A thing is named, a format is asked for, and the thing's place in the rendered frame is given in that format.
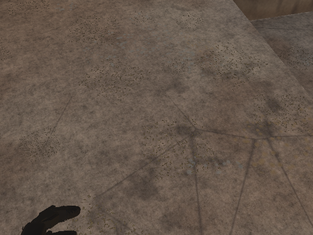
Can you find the left robot hand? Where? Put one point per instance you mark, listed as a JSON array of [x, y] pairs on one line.
[[49, 218]]

